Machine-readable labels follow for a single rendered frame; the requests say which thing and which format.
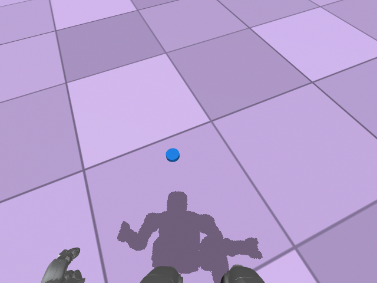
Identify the left robot hand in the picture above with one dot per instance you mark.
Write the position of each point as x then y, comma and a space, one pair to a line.
57, 269

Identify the tin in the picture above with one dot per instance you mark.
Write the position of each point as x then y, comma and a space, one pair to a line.
172, 155

